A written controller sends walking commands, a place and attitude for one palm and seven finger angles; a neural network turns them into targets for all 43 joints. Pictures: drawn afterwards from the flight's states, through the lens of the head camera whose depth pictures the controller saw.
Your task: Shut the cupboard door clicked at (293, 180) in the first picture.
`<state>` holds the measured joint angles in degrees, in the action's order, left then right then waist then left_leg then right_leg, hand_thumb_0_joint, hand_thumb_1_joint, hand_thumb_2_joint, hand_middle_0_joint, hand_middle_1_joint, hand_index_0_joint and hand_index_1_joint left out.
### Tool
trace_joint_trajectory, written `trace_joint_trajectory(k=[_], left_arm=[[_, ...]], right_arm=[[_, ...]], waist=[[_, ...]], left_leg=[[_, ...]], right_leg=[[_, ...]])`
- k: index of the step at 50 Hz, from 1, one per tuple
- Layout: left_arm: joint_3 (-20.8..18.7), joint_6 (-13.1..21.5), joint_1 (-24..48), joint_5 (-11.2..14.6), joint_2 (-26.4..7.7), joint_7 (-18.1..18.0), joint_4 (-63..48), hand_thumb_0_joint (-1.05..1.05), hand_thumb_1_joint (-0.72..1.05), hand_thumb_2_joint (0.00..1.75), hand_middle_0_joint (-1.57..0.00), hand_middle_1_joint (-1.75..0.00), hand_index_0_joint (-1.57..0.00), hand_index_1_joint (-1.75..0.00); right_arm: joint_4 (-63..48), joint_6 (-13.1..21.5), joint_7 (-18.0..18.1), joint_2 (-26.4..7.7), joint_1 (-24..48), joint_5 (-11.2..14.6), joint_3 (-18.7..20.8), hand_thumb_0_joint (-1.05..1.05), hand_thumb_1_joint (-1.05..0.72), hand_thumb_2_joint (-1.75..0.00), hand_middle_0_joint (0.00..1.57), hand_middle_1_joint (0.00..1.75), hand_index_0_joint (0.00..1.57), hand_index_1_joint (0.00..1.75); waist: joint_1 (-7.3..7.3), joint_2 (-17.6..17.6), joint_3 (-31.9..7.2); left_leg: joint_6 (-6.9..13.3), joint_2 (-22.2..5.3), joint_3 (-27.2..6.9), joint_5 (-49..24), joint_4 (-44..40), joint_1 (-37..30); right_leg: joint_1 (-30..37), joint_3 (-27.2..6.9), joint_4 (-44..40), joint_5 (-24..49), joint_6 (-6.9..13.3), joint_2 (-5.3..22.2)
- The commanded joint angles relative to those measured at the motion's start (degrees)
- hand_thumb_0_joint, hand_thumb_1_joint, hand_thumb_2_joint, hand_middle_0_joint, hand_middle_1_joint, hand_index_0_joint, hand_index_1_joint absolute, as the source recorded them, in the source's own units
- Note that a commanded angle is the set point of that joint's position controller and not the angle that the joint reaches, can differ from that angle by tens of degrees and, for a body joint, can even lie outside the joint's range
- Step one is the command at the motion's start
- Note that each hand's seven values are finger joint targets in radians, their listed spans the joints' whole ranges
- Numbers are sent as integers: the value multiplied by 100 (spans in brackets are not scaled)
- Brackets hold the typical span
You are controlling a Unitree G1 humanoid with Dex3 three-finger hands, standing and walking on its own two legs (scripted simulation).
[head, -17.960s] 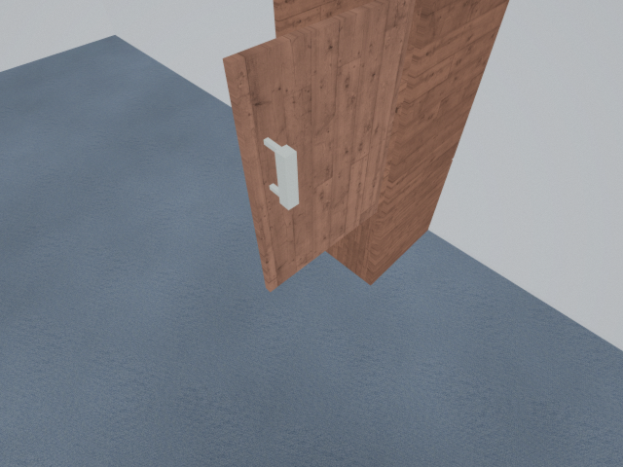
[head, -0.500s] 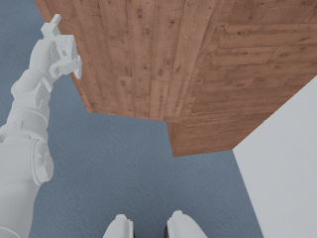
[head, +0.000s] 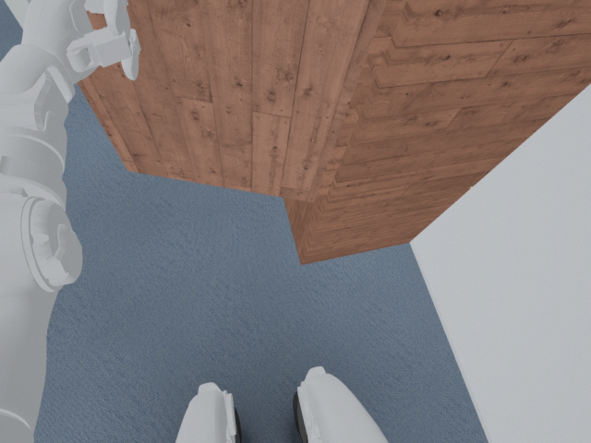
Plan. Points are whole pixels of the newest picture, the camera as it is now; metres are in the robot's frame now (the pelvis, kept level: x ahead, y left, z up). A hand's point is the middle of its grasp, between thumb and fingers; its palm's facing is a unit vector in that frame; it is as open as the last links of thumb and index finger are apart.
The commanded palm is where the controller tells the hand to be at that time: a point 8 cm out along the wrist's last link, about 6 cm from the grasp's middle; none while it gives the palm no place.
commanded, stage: push the door shut along its arc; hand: left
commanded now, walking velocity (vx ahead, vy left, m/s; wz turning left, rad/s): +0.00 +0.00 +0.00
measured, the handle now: (50, 16) +0.63 +0.20 +0.12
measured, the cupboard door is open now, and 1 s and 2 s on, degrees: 69 61 61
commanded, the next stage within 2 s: pull the fist back off the door in 0.38 s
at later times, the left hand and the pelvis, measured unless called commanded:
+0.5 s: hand (145, 22) +0.60 +0.09 +0.14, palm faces -0.38 -0.92 -0.03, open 3.1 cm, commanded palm +0.62 +0.11 +0.13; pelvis +0.00 -0.01 -0.01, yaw +0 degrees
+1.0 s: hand (160, 32) +0.59 +0.08 +0.13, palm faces +0.05 -1.00 -0.03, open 3.1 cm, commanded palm +0.55 +0.12 +0.13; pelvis +0.02 -0.01 +0.02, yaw +0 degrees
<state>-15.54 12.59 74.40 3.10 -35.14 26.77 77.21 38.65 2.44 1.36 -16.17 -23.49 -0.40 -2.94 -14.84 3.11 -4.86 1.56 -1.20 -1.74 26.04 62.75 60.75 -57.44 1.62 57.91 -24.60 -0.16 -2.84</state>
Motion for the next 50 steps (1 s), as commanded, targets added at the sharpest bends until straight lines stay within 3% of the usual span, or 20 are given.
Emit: trace_joint_trajectory(k=[1,3,7,10,13,21,24,25,26,27,29,30,32,35,36,39,42,46,47,50], left_arm=[[-315,201,3110,39,-1282,-68,-995,0,90,90,-130,-150,-130,-150],[-402,237,3164,-35,-1484,-90,-998,0,90,90,-130,-150,-130,-150],[-431,237,3167,-64,-1526,-17,-1069,0,90,90,-130,-150,-130,-150],[-271,112,3521,-133,-1549,38,-768,0,90,90,-130,-150,-130,-150],[-119,126,3781,-113,-1327,64,-928,0,90,90,-130,-150,-130,-150],[194,-31,4218,-95,-969,134,-959,0,90,90,-130,-150,-130,-150],[385,-80,4352,-74,-632,106,-911,0,90,90,-130,-150,-130,-150],[-826,-235,4384,264,-917,-1028,-996,0,90,90,-130,-150,-130,-150],[-609,-329,4105,109,-611,-1615,-780,0,90,90,-130,-150,-130,-150],[-760,-289,4107,59,-522,-2123,-880,0,90,90,-130,-150,-130,-150],[-723,-111,4078,-288,-225,-3033,-1202,0,90,90,-130,-150,-130,-150],[-672,90,3995,-607,-199,-3449,-1379,0,90,90,-130,-150,-130,-150],[-427,373,3958,-1081,-205,-3729,-1300,0,90,90,-130,-150,-130,-150],[-336,472,3716,-1162,-369,-3471,-1254,0,90,90,-130,-150,-130,-150],[-282,463,3743,-1069,-291,-3341,-1309,0,90,90,-130,-150,-130,-150],[-543,457,3260,-731,-378,-3086,-1347,0,90,90,-130,-150,-130,-150],[-718,688,2869,-496,-369,-3032,-1760,0,90,90,-130,-150,-130,-150],[-537,898,1989,-491,33,-3053,-1536,0,90,90,-130,-150,-130,-150],[-432,927,1896,-454,208,-3039,-1476,0,90,90,-130,-150,-130,-150],[-528,1014,1567,-322,221,-3012,-1670,0,90,90,-130,-150,-130,-150]], right_arm=[[-194,11,101,-1110,-1279,-9,392,0,-90,-90,20,30,20,30],[-242,-15,115,-1100,-1303,-21,368,0,-90,-90,20,30,20,30],[-255,-53,120,-1083,-1390,-39,397,0,-90,-90,20,30,20,30],[-178,-89,164,-1101,-1421,-17,358,0,-90,-90,20,30,20,30],[-102,-41,159,-1081,-1440,-49,388,0,-90,-90,20,30,20,30],[124,2,150,-1093,-1416,-87,387,0,-90,-90,20,30,20,30],[226,40,156,-1103,-1380,-96,393,0,-90,-90,20,30,20,30],[-27,89,51,-931,-1789,-190,289,0,-90,-90,20,30,20,30],[-55,99,-75,-920,-1751,-222,270,0,-90,-90,20,30,20,30],[-68,94,-158,-918,-1869,-308,305,0,-90,-90,20,30,20,30],[-170,45,-351,-876,-1890,-480,355,0,-90,-90,20,30,20,30],[-200,36,-456,-838,-1907,-571,367,0,-90,-90,20,30,20,30],[-140,-44,-599,-879,-1990,-627,421,0,-90,-90,20,30,20,30],[-205,-182,-644,-942,-1966,-526,485,0,-90,-90,20,30,20,30],[-232,-216,-634,-930,-1941,-491,487,0,-90,-90,20,30,20,30],[-321,-276,-569,-910,-1876,-387,484,0,-90,-90,20,30,20,30],[-383,-268,-533,-859,-1838,-376,493,0,-90,-90,20,30,20,30],[-340,-290,-558,-817,-1786,-329,544,0,-90,-90,20,30,20,30],[-326,-292,-552,-810,-1772,-322,554,0,-90,-90,20,30,20,30],[-372,-333,-533,-819,-1674,-281,600,0,-90,-90,20,30,20,30]], waist=[[-270,711,-3066],[-242,789,-3110],[-283,735,-3372],[-493,498,-2914],[-523,912,-3270],[-667,1269,-3310],[-753,1285,-3248],[-497,1543,-3224],[-505,1463,-3226],[-566,1063,-3290],[-521,1168,-3347],[-462,1272,-3429],[-582,1060,-3405],[-482,1052,-3623],[-476,1044,-3679],[-264,904,-3699],[-106,686,-3745],[-37,188,-3058],[-48,232,-2885],[83,55,-2868]], left_leg=[[80,-35,-369,-2313,-452,-2924],[79,-20,-333,-2325,-434,-2833],[97,-3,-294,-2564,-358,-2868],[154,-16,-225,-2082,-292,-2305],[134,-22,-267,-2378,-198,-2766],[130,-52,-296,-2513,-22,-2979],[128,-71,-386,-2555,8,-3195],[68,-168,-495,-2451,-143,-2740],[30,-159,-484,-2253,-199,-2595],[32,-165,-584,-2302,-251,-2593],[16,-130,-506,-2293,-212,-2499],[6,-105,-469,-2327,-162,-2506],[12,-85,-492,-2357,-200,-2547],[23,-22,-356,-2269,-401,-2607],[33,5,-320,-2221,-467,-2623],[36,31,-238,-2222,-655,-2696],[40,48,-161,-2359,-804,-2727],[49,60,-34,-2149,-987,-2468],[48,76,-10,-2124,-1031,-2505],[56,113,66,-2118,-1127,-2490]], right_leg=[[473,78,-679,1542,178,-120],[572,69,-641,1600,181,-123],[750,76,-579,1928,186,-146],[679,27,-652,1706,127,-143],[443,65,-586,1788,164,-156],[-11,176,-477,1711,205,-185],[-339,241,-461,1557,209,-193],[-60,127,-573,1535,178,-100],[-20,125,-541,1397,142,-95],[72,190,-505,1427,100,-91],[50,163,-492,1437,57,-45],[20,163,-452,1436,63,-40],[77,174,-462,1456,67,-53],[653,81,-636,1699,106,-59],[833,61,-697,1768,103,-66],[1280,22,-862,1957,107,-89],[1747,-8,-934,2288,90,-95],[1897,-16,-1092,2298,67,-96],[1873,-20,-1149,2296,74,-90],[2152,-72,-1204,2445,74,-69]])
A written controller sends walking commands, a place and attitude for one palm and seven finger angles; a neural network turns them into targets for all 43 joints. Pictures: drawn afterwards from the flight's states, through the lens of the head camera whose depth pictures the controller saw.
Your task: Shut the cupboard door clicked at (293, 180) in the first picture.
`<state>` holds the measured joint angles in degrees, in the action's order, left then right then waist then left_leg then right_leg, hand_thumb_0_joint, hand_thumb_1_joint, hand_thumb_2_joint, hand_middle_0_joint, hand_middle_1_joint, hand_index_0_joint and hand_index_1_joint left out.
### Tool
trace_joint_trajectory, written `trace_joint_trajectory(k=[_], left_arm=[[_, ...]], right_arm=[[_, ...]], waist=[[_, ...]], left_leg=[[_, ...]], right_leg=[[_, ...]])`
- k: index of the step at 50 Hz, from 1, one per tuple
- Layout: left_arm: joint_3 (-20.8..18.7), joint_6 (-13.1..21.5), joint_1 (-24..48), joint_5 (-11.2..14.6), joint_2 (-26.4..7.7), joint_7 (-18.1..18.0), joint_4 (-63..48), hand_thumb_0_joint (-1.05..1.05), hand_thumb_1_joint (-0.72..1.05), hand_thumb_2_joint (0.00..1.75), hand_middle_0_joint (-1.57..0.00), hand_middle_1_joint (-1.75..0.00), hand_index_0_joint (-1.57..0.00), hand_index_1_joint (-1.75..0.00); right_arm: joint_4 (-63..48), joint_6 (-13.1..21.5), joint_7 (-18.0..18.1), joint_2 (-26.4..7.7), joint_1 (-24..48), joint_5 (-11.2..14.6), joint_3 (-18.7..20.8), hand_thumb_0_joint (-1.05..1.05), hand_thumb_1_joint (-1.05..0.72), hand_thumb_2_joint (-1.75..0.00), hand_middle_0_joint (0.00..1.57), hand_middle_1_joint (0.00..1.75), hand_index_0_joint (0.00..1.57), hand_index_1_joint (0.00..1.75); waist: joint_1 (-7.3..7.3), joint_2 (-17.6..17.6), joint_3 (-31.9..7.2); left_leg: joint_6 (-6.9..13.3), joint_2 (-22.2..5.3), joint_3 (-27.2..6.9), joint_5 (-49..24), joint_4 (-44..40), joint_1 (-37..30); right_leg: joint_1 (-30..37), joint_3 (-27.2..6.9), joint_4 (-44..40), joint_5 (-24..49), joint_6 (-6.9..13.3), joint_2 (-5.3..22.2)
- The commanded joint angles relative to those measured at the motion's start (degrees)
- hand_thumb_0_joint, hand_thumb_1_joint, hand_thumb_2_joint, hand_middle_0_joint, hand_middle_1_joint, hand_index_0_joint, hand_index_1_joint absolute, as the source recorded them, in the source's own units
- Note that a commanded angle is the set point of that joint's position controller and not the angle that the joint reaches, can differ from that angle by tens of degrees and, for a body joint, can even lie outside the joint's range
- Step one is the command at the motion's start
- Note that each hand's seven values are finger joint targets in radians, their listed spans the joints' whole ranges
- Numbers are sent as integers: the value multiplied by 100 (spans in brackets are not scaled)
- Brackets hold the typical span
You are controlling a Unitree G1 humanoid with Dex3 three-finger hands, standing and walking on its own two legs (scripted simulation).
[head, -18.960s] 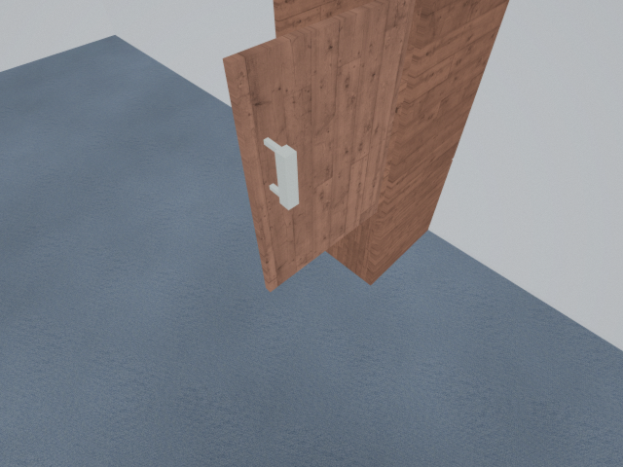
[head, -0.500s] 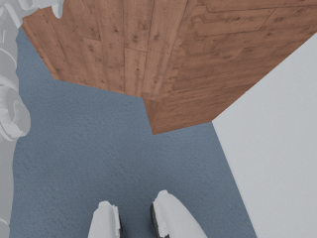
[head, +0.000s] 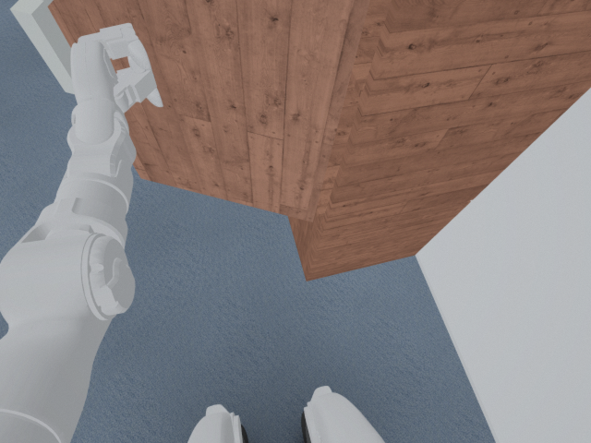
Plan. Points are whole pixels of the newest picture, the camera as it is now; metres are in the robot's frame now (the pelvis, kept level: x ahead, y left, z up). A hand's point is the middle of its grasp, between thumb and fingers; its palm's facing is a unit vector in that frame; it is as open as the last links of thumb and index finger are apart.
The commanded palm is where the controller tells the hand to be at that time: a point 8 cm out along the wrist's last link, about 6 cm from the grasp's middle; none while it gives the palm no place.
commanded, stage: pull the fist back off the door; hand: left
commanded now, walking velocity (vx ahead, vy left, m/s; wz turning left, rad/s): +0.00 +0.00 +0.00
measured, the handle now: (64, 40) +0.65 +0.20 +0.11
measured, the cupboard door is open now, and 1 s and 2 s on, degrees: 61 61 61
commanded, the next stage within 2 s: draw the hand back to the body in 0.36 s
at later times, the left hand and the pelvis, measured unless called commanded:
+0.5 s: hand (151, 120) +0.49 +0.09 +0.12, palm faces +0.04 -1.00 -0.04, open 3.1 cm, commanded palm +0.46 +0.14 +0.11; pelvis +0.00 +0.00 +0.01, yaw +2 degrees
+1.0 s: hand (66, 206) +0.36 +0.15 +0.16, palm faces +0.03 -1.00 -0.05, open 3.1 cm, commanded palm +0.32 +0.21 +0.17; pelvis +0.00 -0.01 +0.04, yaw +1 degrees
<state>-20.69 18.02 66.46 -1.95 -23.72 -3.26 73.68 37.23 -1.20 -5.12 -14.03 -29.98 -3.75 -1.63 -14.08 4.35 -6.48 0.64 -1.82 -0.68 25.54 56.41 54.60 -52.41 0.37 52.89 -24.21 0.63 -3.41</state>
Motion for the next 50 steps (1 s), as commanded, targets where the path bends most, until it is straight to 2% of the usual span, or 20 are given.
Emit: trace_joint_trajectory(k=[1,3,5,7,11,12,14,18,22,24,27,30,36,38,39,41,45,47,49,50], left_arm=[[109,519,2308,216,-735,19,-1404,0,90,90,-130,-150,-130,-150],[41,676,2068,255,-770,52,-1742,0,90,90,-130,-150,-130,-150],[414,747,1971,316,-263,81,-1990,0,90,90,-130,-150,-130,-150],[535,773,1793,378,-103,77,-2124,0,90,90,-130,-150,-130,-150],[535,781,1268,473,37,28,-2475,0,90,90,-130,-150,-130,-150],[600,807,1303,471,60,12,-2662,0,90,90,-130,-150,-130,-150],[786,799,1072,492,348,-10,-2753,0,90,90,-130,-150,-130,-150],[855,811,1549,471,314,-93,-2643,0,90,90,-130,-150,-130,-150],[782,847,1509,464,250,-102,-2309,0,90,90,-130,-150,-130,-150],[920,858,1628,450,406,-84,-2144,0,90,90,-130,-150,-130,-150],[389,808,568,545,-95,11,-2304,0,90,90,-130,-150,-130,-150],[475,652,-104,640,-38,211,-2826,0,90,90,-130,-150,-130,-150],[577,376,-874,1005,-56,489,-4348,0,90,90,-130,-150,-130,-150],[764,337,-1122,1077,99,574,-4891,0,90,90,-130,-150,-130,-150],[760,281,-1323,1123,78,606,-4993,0,90,90,-130,-150,-130,-150],[936,128,-1609,1194,210,715,-5247,0,90,90,-130,-150,-130,-150],[844,-223,-2437,1369,94,890,-5720,0,90,90,-127,-147,-127,-147],[777,-361,-2786,1430,14,943,-6114,0,90,90,-122,-141,-122,-141],[778,-504,-3148,1518,48,1014,-6399,0,90,90,-116,-135,-116,-135],[1124,-519,-3339,941,-202,642,-6954,0,90,90,-113,-132,-113,-132]], right_arm=[[-230,33,109,-1006,-976,59,489,0,-90,-90,20,30,20,30],[-239,18,131,-997,-920,77,527,0,-90,-90,20,30,20,30],[-255,7,117,-948,-783,97,553,0,-90,-90,20,30,20,30],[-248,-24,137,-949,-727,130,582,0,-90,-90,20,30,20,30],[-304,-51,159,-920,-473,183,611,0,-90,-90,20,30,20,30],[-309,-50,180,-921,-435,196,606,0,-90,-90,20,30,20,30],[-326,-43,180,-861,-271,232,612,0,-90,-90,20,30,20,30],[-245,-28,260,-851,-90,257,572,0,-90,-90,20,30,20,30],[-233,20,299,-863,7,253,546,0,-90,-90,20,30,20,30],[-200,49,299,-835,80,249,531,0,-90,-90,20,30,20,30],[-468,11,303,-884,142,284,510,0,-90,-90,20,30,20,30],[-709,-26,330,-818,314,383,484,0,-90,-90,20,30,20,30],[-929,49,495,-773,720,566,464,0,-90,-90,20,30,20,30],[-931,148,543,-729,871,602,444,0,-90,-90,20,30,20,30],[-912,183,573,-735,929,622,447,0,-90,-90,20,30,20,30],[-922,266,614,-718,1098,651,420,0,-90,-90,20,30,20,30],[-990,389,695,-727,1420,715,371,0,-90,-90,20,30,20,30],[-1066,439,733,-715,1581,729,342,0,-90,-90,20,30,20,30],[-1141,502,764,-688,1794,749,287,0,-90,-90,20,30,20,30],[-1206,385,871,-528,2067,741,314,0,-90,-90,20,30,20,30]], waist=[[22,-14,-2677],[180,177,-2929],[162,222,-2876],[180,260,-2816],[371,3,-2906],[382,200,-2901],[398,73,-2738],[279,-121,-2407],[334,-227,-2357],[271,-264,-2375],[728,-260,-2737],[867,-606,-2563],[985,-665,-2087],[1026,-252,-2028],[1010,-428,-1863],[1027,-319,-1606],[1194,-460,-1288],[1290,-280,-1262],[1349,-568,-1109],[1353,-686,-1032]], left_leg=[[135,184,-26,-2093,-518,-1958],[100,176,-33,-2486,-505,-2326],[83,171,-23,-2622,-496,-2571],[67,157,-38,-2796,-519,-2781],[59,169,-28,-2919,-582,-2868],[50,164,-31,-3019,-586,-3008],[42,153,-26,-3025,-610,-3050],[60,179,-24,-2516,-680,-2871],[50,201,-61,-2291,-704,-2780],[45,193,-71,-2163,-678,-2738],[47,240,22,-2306,-866,-2768],[104,257,149,-2187,-1039,-2595],[154,246,245,-1726,-1487,-2824],[148,241,218,-1753,-1605,-3161],[158,222,211,-1709,-1659,-3188],[161,238,219,-1421,-1813,-3221],[166,246,175,-1293,-2076,-3347],[173,264,194,-1310,-2172,-3520],[176,262,161,-1317,-2290,-3535],[178,290,184,-1412,-2499,-3747]], right_leg=[[1663,61,-711,2451,-4,-5],[1730,85,-623,2749,27,5],[1605,115,-636,2781,15,2],[1585,146,-638,2844,27,-7],[1838,147,-638,3021,23,9],[1793,143,-619,3032,30,14],[1755,162,-644,3033,18,17],[1696,111,-696,2777,-3,49],[1664,98,-676,2542,18,68],[1542,96,-670,2408,4,85],[2218,60,-702,2643,46,78],[2707,9,-885,2879,15,69],[3187,-43,-1365,2596,-22,78],[3147,-3,-1446,2473,6,78],[3131,13,-1516,2404,-6,71],[3116,-4,-1690,2057,-17,99],[3298,17,-1911,1788,-5,144],[3428,0,-1990,1751,0,174],[3536,31,-2049,1757,-9,198],[3716,-253,-2378,1748,-50,356]])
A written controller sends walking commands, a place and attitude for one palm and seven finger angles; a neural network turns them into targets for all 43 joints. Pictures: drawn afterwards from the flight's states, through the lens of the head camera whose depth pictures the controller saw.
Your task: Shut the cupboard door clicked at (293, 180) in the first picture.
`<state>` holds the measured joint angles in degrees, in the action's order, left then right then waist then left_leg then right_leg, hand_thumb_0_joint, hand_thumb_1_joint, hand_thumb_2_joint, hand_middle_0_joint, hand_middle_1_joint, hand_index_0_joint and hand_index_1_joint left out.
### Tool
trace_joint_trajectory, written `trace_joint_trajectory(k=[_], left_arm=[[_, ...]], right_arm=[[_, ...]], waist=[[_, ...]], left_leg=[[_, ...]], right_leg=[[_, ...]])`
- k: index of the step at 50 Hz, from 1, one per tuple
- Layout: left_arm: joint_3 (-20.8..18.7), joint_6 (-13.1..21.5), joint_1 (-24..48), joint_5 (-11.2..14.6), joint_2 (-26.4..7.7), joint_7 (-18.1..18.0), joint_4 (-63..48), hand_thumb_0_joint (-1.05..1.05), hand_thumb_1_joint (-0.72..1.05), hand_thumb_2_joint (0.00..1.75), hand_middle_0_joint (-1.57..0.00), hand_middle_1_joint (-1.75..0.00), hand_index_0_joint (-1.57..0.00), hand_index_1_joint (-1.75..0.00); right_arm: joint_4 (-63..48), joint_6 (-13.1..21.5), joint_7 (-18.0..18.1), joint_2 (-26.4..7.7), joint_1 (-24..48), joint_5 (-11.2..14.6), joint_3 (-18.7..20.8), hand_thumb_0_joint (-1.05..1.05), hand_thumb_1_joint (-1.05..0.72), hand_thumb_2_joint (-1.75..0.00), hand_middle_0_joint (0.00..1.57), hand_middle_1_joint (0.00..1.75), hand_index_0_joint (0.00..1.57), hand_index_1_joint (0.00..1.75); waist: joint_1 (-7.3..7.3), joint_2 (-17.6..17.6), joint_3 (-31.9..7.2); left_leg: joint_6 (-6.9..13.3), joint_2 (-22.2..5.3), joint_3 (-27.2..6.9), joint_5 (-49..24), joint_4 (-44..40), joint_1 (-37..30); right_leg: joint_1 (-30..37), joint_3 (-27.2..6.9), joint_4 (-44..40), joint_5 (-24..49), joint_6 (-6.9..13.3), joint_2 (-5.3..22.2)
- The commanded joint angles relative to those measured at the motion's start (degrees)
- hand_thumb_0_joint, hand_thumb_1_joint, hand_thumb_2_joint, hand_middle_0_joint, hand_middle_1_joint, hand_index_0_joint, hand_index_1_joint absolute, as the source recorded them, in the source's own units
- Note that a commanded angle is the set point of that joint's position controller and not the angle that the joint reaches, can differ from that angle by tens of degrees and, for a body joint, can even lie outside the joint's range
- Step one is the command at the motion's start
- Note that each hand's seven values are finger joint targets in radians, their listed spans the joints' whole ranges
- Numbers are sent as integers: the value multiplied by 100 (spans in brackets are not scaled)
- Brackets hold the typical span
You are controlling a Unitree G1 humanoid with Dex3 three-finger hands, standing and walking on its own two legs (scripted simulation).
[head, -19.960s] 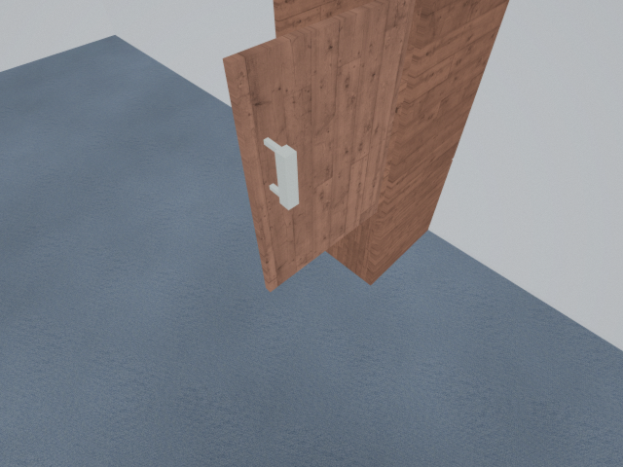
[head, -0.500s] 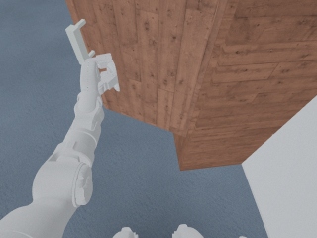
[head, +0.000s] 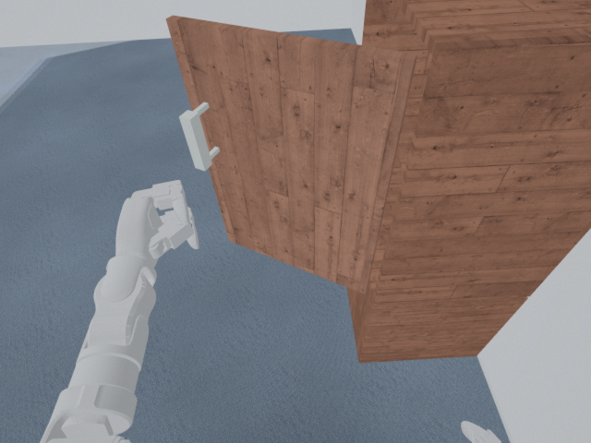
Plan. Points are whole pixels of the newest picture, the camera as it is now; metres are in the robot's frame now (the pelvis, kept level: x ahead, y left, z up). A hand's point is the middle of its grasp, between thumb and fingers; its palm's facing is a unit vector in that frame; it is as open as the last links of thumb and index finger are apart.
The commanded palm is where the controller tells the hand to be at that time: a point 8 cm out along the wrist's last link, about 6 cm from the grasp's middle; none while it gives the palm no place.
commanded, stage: draw the hand back to the body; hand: left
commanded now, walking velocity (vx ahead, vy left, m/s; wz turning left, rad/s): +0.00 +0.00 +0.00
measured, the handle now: (203, 136) +0.66 +0.20 +0.06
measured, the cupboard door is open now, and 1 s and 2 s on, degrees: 61 61 61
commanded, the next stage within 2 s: step back with the hand held close in 1.06 s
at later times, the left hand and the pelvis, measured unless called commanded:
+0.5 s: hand (58, 292) +0.25 +0.25 +0.16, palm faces +0.35 -0.87 -0.34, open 4.7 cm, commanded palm +0.20 +0.29 +0.18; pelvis +0.02 +0.01 +0.02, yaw +1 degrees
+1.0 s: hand out of the picture +0.20 +0.27 +0.18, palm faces +0.46 -0.79 -0.41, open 7.3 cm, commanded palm +0.15 +0.31 +0.20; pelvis +0.02 +0.01 +0.02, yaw +1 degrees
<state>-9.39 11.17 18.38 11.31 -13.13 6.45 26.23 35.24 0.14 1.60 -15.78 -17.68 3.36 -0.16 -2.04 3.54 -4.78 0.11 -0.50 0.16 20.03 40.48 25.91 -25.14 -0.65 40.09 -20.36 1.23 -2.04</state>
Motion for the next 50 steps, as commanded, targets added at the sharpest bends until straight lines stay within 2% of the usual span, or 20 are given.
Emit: trace_joint_trajectory(k=[1,4,6,7,8,10,14,16,20,22,26,32,34,36,38,39,43,45,47,50], left_arm=[[-146,60,1105,-411,-1243,-528,-2335,0,90,90,-111,-129,-111,-129],[-231,-164,514,-538,-1342,-798,-2677,0,90,90,-102,-120,-102,-120],[-183,-247,311,-601,-1282,-872,-3074,0,90,90,-97,-114,-97,-114],[-164,-294,153,-618,-1299,-899,-3189,0,90,90,-94,-111,-94,-111],[-189,-325,28,-641,-1286,-932,-3381,0,90,90,-92,-108,-92,-108],[-141,-378,-251,-669,-1212,-980,-3804,0,90,90,-86,-102,-86,-102],[-234,-490,-935,-702,-1232,-1029,-4327,0,90,90,-75,-90,-75,-90],[-386,-533,-1273,-706,-1291,-1057,-4495,0,90,90,-69,-84,-69,-84],[-691,-559,-1913,-710,-1436,-1089,-4984,0,90,90,-58,-72,-58,-72],[-887,-567,-2319,-703,-1570,-1110,-5092,0,90,90,-53,-66,-53,-66],[-1201,-542,-2916,-714,-1677,-1159,-5610,0,90,90,-42,-54,-42,-54],[-1826,-474,-3952,-678,-2006,-1232,-5957,0,90,90,-25,-36,-25,-36],[-1937,-440,-4193,-649,-1971,-1245,-5983,0,90,90,-20,-30,-20,-30],[-1669,-437,-3965,-698,-1745,-1243,-5923,0,90,90,-20,-30,-20,-30],[-1565,-439,-3812,-713,-1682,-1259,-5797,0,90,90,-20,-30,-20,-30],[-1522,-430,-3704,-735,-1670,-1272,-5794,0,90,90,-20,-30,-20,-30],[-1655,-362,-3718,-721,-1809,-1304,-5844,0,90,90,-20,-30,-20,-30],[-1731,-322,-3744,-729,-1878,-1316,-6012,0,90,90,-20,-30,-20,-30],[-1840,-329,-3871,-727,-1982,-1319,-5963,0,90,90,-20,-30,-20,-30],[-1811,-319,-3930,-714,-1890,-1308,-6004,0,90,90,-20,-30,-20,-30]], right_arm=[[-1034,196,265,-352,902,11,157,0,-90,-90,20,30,20,30],[-1001,74,377,-324,1151,3,77,0,-90,-90,20,30,20,30],[-1009,62,414,-288,1269,-5,27,0,-90,-90,20,30,20,30],[-998,61,429,-290,1280,-28,22,0,-90,-90,20,30,20,30],[-1001,75,428,-267,1319,-37,-4,0,-90,-90,20,30,20,30],[-1021,126,408,-243,1366,-75,-36,0,-90,-90,20,30,20,30],[-1013,197,370,-248,1403,-147,-75,0,-90,-90,20,30,20,30],[-1013,220,363,-245,1429,-182,-78,0,-90,-90,20,30,20,30],[-1016,242,334,-209,1479,-221,-83,0,-90,-90,20,30,20,30],[-985,273,326,-241,1484,-242,-71,0,-90,-90,20,30,20,30],[-998,357,295,-203,1482,-257,-44,0,-90,-90,20,30,20,30],[-945,482,284,-237,1460,-250,34,0,-90,-90,20,30,20,30],[-950,519,297,-205,1453,-228,45,0,-90,-90,20,30,20,30],[-895,565,308,-244,1414,-237,58,0,-90,-90,20,30,20,30],[-859,608,339,-299,1390,-238,84,0,-90,-90,20,30,20,30],[-847,621,358,-308,1391,-243,86,0,-90,-90,20,30,20,30],[-834,700,402,-294,1421,-250,89,0,-90,-90,20,30,20,30],[-830,740,393,-279,1429,-262,81,0,-90,-90,20,30,20,30],[-797,768,390,-280,1424,-266,69,0,-90,-90,20,30,20,30],[-821,775,372,-227,1427,-262,52,0,-90,-90,20,30,20,30]], waist=[[149,-699,-1059],[202,-722,-706],[202,-349,-665],[198,-387,-605],[217,-141,-588],[234,33,-591],[288,23,-399],[328,-156,-324],[393,38,-307],[442,-60,-226],[501,39,-319],[581,-50,-147],[592,-74,4],[508,50,196],[465,-169,303],[468,-111,327],[533,-213,152],[575,34,-21],[608,63,54],[600,213,118]], left_leg=[[237,137,103,-853,-987,-933],[252,105,98,-874,-1250,-1177],[236,95,98,-1004,-1393,-1492],[250,85,91,-1065,-1453,-1577],[228,80,88,-1184,-1525,-1719],[195,63,55,-1379,-1652,-1956],[164,36,15,-1753,-1831,-2127],[167,29,13,-1830,-1883,-2157],[141,21,28,-2084,-1916,-2226],[130,13,1,-2126,-1934,-2159],[102,-6,-26,-2438,-1902,-2220],[95,-35,-4,-2384,-1883,-2035],[92,-45,5,-2219,-1909,-1978],[104,-31,7,-2013,-1935,-1975],[140,-37,-10,-1731,-1972,-1982],[144,-33,-26,-1618,-1999,-1990],[187,0,-10,-1501,-1989,-1999],[165,14,1,-1677,-1968,-2018],[147,7,-4,-1763,-1946,-1965],[118,6,20,-1859,-1950,-1944]], right_leg=[[1056,-124,-1211,1284,-133,230],[1220,-89,-1476,1190,-130,245],[1297,-18,-1566,1246,-86,215],[1361,-16,-1641,1306,-90,218],[1414,21,-1655,1420,-64,207],[1531,96,-1704,1575,-42,179],[1735,169,-1814,1872,-25,164],[1796,199,-1860,1925,-38,160],[1963,210,-1898,2102,-38,190],[2022,210,-1945,2089,-34,183],[2098,258,-1866,2245,-40,195],[2102,261,-1915,2144,-62,211],[2002,269,-1912,1987,-70,214],[1798,269,-1938,1763,-72,217],[1665,259,-2009,1467,-91,220],[1632,258,-2011,1334,-85,215],[1760,206,-2030,1244,-82,243],[1906,209,-1964,1447,-65,244],[1920,196,-1993,1548,-54,231],[1932,209,-1958,1655,-48,231]])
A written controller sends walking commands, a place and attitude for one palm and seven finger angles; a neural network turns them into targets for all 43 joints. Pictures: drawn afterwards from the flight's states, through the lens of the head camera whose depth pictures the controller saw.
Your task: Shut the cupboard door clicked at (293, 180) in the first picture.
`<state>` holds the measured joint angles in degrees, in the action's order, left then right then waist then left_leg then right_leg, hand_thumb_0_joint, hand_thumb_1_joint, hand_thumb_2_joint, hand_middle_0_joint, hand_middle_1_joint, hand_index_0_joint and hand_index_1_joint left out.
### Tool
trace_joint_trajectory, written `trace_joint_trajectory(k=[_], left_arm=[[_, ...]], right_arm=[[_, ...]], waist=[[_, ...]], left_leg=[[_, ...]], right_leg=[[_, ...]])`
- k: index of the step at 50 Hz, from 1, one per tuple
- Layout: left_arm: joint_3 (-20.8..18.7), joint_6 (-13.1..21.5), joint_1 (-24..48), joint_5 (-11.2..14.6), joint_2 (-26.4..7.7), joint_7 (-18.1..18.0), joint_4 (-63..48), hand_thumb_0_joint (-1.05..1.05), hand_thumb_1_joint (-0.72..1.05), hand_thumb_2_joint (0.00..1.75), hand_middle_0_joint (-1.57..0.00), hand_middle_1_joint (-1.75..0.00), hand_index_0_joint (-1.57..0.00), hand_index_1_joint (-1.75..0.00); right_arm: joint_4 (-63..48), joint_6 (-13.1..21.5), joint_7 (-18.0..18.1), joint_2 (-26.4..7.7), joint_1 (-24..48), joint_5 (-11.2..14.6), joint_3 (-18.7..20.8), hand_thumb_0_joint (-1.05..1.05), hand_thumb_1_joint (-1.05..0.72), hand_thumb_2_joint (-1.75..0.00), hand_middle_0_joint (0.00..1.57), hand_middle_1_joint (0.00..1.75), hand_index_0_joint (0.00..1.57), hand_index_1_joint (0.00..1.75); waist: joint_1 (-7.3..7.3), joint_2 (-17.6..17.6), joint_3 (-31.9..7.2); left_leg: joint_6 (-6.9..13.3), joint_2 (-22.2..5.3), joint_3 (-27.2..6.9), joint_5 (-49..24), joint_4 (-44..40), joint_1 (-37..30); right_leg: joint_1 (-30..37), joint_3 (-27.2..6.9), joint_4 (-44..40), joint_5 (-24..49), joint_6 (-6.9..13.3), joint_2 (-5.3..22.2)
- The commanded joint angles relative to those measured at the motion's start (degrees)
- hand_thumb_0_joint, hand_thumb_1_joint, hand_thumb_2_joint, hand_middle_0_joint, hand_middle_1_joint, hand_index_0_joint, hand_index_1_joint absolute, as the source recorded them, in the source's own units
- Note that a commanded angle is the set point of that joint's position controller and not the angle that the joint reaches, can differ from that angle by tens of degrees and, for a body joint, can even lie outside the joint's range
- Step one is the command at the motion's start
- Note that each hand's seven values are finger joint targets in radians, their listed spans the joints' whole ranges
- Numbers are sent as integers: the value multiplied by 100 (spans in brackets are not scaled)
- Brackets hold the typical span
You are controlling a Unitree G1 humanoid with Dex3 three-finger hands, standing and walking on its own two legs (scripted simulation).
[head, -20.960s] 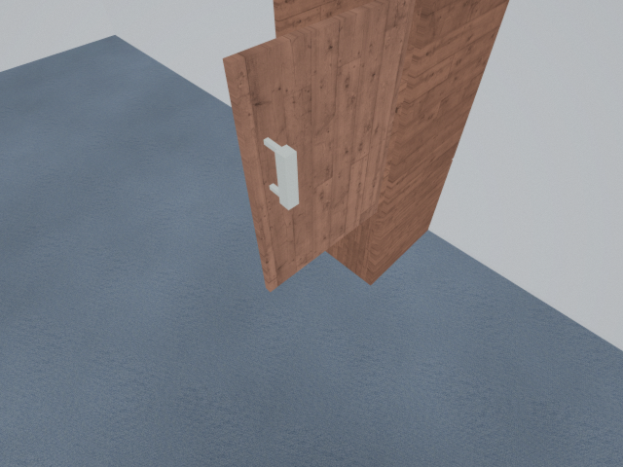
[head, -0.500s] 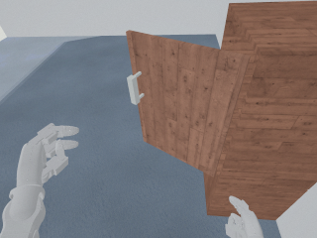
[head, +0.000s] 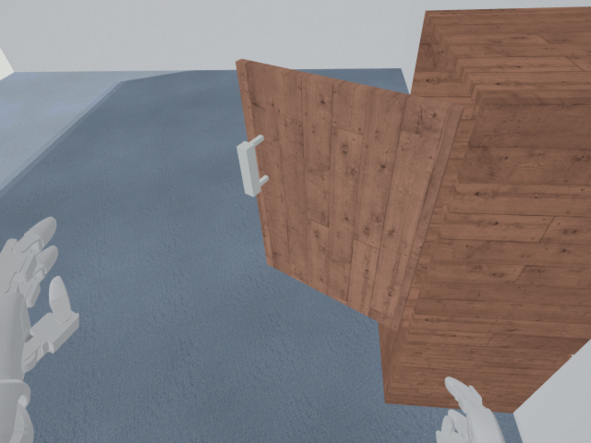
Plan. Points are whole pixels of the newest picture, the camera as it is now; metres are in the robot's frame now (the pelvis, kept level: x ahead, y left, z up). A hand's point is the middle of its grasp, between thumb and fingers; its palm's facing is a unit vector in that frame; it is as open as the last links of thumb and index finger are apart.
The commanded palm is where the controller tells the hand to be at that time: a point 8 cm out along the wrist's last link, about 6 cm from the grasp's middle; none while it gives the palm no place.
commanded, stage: draw the hand back to the body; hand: left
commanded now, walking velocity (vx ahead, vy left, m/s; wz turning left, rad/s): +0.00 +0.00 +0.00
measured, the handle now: (255, 165) +0.64 +0.18 +0.04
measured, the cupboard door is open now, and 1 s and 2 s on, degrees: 61 61 61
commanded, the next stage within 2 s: step back with the hand held close in 0.06 s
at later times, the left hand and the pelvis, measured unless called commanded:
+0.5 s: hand (58, 320) +0.19 +0.28 +0.15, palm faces +0.37 -0.78 -0.50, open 7.4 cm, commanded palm +0.13 +0.31 +0.17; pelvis -0.02 +0.02 +0.00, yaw -1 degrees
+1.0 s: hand out of the picture +0.10 +0.30 +0.15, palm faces +0.47 -0.77 -0.43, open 7.4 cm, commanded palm +0.05 +0.33 +0.17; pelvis -0.09 +0.03 -0.02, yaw +0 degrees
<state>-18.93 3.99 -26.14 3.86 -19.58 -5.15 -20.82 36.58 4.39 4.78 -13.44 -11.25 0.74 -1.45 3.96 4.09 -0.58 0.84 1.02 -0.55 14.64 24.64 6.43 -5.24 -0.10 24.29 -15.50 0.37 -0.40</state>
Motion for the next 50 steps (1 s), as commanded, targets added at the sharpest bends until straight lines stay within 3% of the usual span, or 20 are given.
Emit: trace_joint_trajectory(k=[1,7,9,10,11,12,15,19,22,25,27,30,37,38,41,42,45,47,48,50], left_arm=[[-837,387,524,25,-1213,-140,-1264,0,90,90,-20,-30,-20,-30],[-856,375,384,67,-1191,-89,-1086,0,90,90,-20,-30,-20,-30],[-791,391,450,65,-1136,-78,-1187,0,90,90,-20,-30,-20,-30],[-1312,624,997,28,-1678,-155,-1477,0,90,90,-20,-30,-20,-30],[-1076,685,520,34,-1389,-153,-1051,0,90,90,-20,-30,-20,-30],[-1122,749,395,12,-1443,-155,-1068,0,90,90,-20,-30,-20,-30],[-984,837,84,24,-1312,-164,-996,0,90,90,-20,-30,-20,-30],[-1143,864,-115,52,-1479,-209,-1163,0,90,90,-20,-30,-20,-30],[-1285,828,-129,61,-1671,-242,-1350,0,90,90,-20,-30,-20,-30],[-1218,800,-304,71,-1584,-266,-1440,0,90,90,-20,-30,-20,-30],[-1336,808,-333,52,-1719,-302,-1571,0,90,90,-20,-30,-20,-30],[-1303,870,-425,38,-1615,-331,-1643,0,90,90,-20,-30,-20,-30],[-1455,1092,-203,-130,-1602,-369,-1597,0,90,90,-20,-30,-20,-30],[-1334,1118,-203,-141,-1429,-364,-1509,0,90,90,-20,-30,-20,-30],[-1282,1193,-65,-188,-1378,-383,-1598,0,90,90,-20,-30,-20,-30],[-1363,1232,33,-219,-1507,-385,-1728,0,90,90,-20,-30,-20,-30],[-1246,1284,152,-233,-1388,-422,-1762,0,90,90,-20,-30,-20,-30],[-1348,1322,270,-242,-1559,-461,-1880,0,90,90,-20,-30,-20,-30],[-1208,1352,289,-227,-1412,-475,-1926,0,90,90,-20,-30,-20,-30],[-1262,1406,279,-213,-1465,-513,-1950,0,90,90,-20,-30,-20,-30]], right_arm=[[-953,345,48,-454,779,1,173,0,-90,-90,20,30,20,30],[-964,314,45,-483,763,5,214,0,-90,-90,20,30,20,30],[-988,300,42,-471,782,14,222,0,-90,-90,20,30,20,30],[-1129,172,18,-680,753,60,297,0,-90,-90,20,30,20,30],[-1011,106,27,-635,742,21,301,0,-90,-90,20,30,20,30],[-1022,50,25,-635,750,10,331,0,-90,-90,20,30,20,30],[-1049,-109,17,-626,710,36,398,0,-90,-90,20,30,20,30],[-1178,-281,74,-655,735,50,439,0,-90,-90,20,30,20,30],[-1279,-401,122,-689,756,66,468,0,-90,-90,20,30,20,30],[-1395,-488,133,-673,704,93,469,0,-90,-90,20,30,20,30],[-1413,-491,141,-729,697,73,484,0,-90,-90,20,30,20,30],[-1474,-463,138,-723,661,83,459,0,-90,-90,20,30,20,30],[-1492,-266,125,-830,602,62,479,0,-90,-90,20,30,20,30],[-1469,-243,126,-787,545,68,466,0,-90,-90,20,30,20,30],[-1439,-144,101,-808,455,49,482,0,-90,-90,20,30,20,30],[-1413,-103,95,-841,442,35,498,0,-90,-90,20,30,20,30],[-1360,-16,89,-793,383,6,490,0,-90,-90,20,30,20,30],[-1289,34,82,-813,362,-46,497,0,-90,-90,20,30,20,30],[-1274,62,74,-718,334,-39,456,0,-90,-90,20,30,20,30],[-1215,114,65,-719,322,-50,453,0,-90,-90,20,30,20,30]], waist=[[-9,126,-236],[-18,-213,-154],[-38,-124,-272],[-260,-4,-92],[-294,-238,-182],[-271,-435,-191],[-326,-494,-587],[-322,-372,-908],[-321,-330,-1048],[-332,-315,-1108],[-316,-119,-1088],[-320,33,-945],[-360,272,-371],[-386,242,-320],[-398,148,-352],[-398,84,-389],[-428,-68,-283],[-442,-156,-236],[-459,-211,-210],[-470,-218,-257]], left_leg=[[38,-150,85,-1353,-375,17],[70,-182,128,-1160,-395,16],[86,-174,159,-1167,-377,-62],[199,-254,12,-724,-4,364],[188,-227,-55,-670,160,368],[175,-203,-66,-751,262,417],[147,-258,-50,-1079,314,438],[129,-389,-110,-2008,163,450],[127,-444,-116,-2392,133,444],[131,-520,-143,-2446,88,589],[151,-549,-220,-2138,-26,843],[227,-667,-389,-1429,-287,1396],[521,-877,-848,1839,-915,3439],[542,-896,-856,2010,-897,3554],[563,-840,-833,2324,-655,3697],[552,-824,-874,2385,-639,3635],[501,-702,-756,2477,-239,3461],[421,-587,-706,2258,25,3111],[375,-543,-678,2115,101,2935],[358,-555,-697,2017,105,2766]], right_leg=[[-87,171,-373,1193,37,54],[-169,128,-509,1015,6,41],[-161,106,-488,1037,-6,57],[-589,-518,-768,1147,59,399],[-665,-585,-801,1163,127,577],[-724,-644,-810,1386,148,658],[-603,-529,-495,1849,156,749],[-362,-253,-43,2555,34,563],[-312,-217,130,2836,-32,471],[-239,-206,304,2837,-60,419],[-170,-223,352,2543,-68,379],[-27,-206,529,1961,-102,260],[593,-295,974,843,-138,79],[564,-309,1047,788,-127,89],[449,-461,1050,490,-85,129],[360,-470,998,309,-76,120],[-193,-741,671,-412,16,260],[-686,-960,354,-740,121,399],[-914,-930,277,-854,147,453],[-1100,-912,258,-853,148,444]])
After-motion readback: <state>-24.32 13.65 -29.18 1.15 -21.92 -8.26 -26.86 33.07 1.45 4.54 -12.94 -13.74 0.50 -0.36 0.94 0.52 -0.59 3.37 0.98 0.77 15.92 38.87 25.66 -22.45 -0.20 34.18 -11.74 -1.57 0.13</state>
